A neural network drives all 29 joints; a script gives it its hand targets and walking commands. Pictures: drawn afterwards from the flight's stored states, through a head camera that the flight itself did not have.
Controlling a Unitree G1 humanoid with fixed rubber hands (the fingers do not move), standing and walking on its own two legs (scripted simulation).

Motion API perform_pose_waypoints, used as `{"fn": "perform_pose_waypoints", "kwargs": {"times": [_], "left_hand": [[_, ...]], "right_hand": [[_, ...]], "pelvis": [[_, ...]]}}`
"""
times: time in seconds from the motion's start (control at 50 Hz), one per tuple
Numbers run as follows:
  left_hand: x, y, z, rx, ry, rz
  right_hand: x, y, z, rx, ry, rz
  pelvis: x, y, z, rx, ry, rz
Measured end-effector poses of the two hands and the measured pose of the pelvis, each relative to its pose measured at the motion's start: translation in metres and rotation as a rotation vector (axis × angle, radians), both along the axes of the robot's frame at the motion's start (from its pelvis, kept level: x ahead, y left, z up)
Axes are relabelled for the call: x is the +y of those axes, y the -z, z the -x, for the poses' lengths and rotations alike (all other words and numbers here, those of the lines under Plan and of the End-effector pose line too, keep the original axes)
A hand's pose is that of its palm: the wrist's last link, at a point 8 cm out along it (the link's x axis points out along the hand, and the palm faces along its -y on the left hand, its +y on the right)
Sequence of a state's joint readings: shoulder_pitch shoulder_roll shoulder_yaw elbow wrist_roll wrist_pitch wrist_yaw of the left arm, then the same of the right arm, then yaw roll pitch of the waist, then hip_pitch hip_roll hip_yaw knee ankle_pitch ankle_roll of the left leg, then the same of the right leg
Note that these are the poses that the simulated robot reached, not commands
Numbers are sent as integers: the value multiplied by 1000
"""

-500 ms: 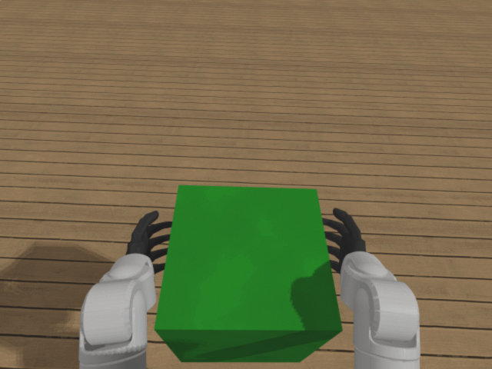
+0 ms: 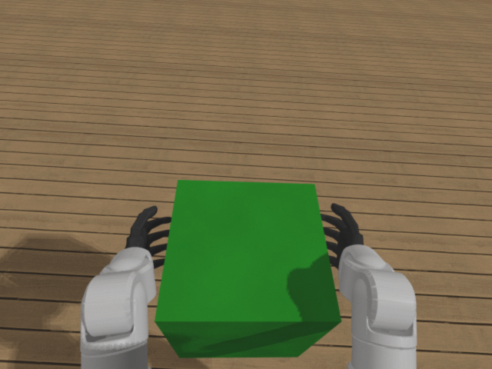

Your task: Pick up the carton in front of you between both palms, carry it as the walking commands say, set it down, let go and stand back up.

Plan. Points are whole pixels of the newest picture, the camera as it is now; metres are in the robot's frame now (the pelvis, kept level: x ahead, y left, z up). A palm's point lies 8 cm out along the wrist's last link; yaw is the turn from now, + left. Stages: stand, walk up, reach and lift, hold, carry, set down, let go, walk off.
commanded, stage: carry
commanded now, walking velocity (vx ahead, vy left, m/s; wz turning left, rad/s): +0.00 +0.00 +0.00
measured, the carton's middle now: (243, 276) +0.28 +0.01 +0.02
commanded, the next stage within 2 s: none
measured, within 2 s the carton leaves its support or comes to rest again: neither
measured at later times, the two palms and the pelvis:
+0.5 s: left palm (156, 187) +0.41 +0.16 +0.08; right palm (322, 185) +0.42 -0.14 +0.09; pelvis +0.15 +0.00 +0.00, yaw +1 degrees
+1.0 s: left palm (160, 203) +0.42 +0.16 +0.04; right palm (314, 201) +0.43 -0.13 +0.04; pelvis +0.13 +0.01 +0.00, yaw +1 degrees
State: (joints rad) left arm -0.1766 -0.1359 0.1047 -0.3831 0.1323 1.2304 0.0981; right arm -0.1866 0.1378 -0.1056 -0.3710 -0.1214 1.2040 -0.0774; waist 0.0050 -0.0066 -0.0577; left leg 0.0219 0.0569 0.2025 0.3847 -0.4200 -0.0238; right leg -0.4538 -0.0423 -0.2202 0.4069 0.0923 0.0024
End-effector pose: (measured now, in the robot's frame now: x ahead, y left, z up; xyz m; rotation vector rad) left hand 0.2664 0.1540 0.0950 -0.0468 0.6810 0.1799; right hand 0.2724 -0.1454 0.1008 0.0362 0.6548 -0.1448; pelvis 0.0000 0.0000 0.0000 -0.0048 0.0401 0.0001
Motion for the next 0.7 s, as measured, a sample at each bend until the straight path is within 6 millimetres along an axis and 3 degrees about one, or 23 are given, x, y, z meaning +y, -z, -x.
{"fn": "perform_pose_waypoints", "kwargs": {"times": [0.06, 0.14, 0.38, 0.52, 0.7], "left_hand": [[-8, 12, -33, 49, 1, -33], [-11, 21, -58, 123, -6, -41], [0, 0, -129, 9, 2, -17], [8, 16, -148, 48, 4, -28], [11, 38, -152, 56, 20, -54]], "right_hand": [[-8, 20, -35, 49, 4, -40], [-10, 33, -60, 122, -4, -41], [0, 2, -131, 8, -11, 1], [9, 16, -153, 46, -29, 24], [12, 41, -157, 53, -44, 42]], "pelvis": [[-7, 4, -28, 3, -9, 19], [-11, -6, -54, 15, -24, 3], [-1, -7, -130, 22, -16, 4], [5, -4, -151, 27, -20, 1], [9, -1, -152, 26, -22, 0]]}}
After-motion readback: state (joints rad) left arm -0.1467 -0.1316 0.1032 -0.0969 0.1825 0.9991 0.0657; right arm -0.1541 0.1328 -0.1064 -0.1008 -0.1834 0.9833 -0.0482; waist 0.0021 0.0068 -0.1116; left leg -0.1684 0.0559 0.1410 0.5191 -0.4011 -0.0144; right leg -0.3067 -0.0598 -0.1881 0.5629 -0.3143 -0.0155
